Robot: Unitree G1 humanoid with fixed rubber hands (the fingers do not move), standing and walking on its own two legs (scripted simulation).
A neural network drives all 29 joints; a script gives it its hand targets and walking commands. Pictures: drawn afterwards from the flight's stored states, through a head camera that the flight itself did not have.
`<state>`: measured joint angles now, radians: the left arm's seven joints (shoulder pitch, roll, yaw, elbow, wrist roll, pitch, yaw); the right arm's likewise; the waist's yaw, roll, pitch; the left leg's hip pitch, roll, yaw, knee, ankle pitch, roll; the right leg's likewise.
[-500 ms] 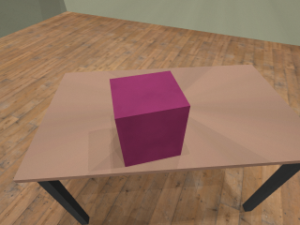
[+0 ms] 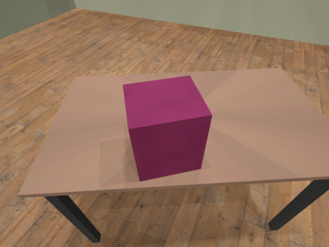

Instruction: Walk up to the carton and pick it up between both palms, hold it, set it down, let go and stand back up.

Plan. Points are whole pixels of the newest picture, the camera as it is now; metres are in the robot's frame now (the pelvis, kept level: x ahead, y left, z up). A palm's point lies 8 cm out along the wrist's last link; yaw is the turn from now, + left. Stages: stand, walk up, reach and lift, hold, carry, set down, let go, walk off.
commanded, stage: stand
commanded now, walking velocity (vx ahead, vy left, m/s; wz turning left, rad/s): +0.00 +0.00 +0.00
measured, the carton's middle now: (164, 129) +0.46 +0.04 +0.03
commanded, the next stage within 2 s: none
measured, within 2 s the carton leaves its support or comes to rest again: neither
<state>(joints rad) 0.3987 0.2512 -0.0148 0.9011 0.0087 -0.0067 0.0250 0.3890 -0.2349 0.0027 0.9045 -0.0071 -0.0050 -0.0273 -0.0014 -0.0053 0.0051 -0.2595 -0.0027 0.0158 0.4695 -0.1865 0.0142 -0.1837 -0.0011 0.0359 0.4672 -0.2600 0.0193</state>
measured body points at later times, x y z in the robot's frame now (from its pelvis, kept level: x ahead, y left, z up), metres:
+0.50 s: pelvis +0.02 +0.00 +0.00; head +0.01 +0.00 +0.45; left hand +0.03 +0.25 -0.14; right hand +0.03 -0.26 -0.14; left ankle +0.04 +0.11 -0.74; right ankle +0.00 -0.13 -0.74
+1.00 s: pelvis +0.01 +0.00 +0.00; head +0.02 +0.00 +0.45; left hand +0.02 +0.25 -0.15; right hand +0.02 -0.26 -0.14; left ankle +0.04 +0.11 -0.74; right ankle +0.00 -0.13 -0.74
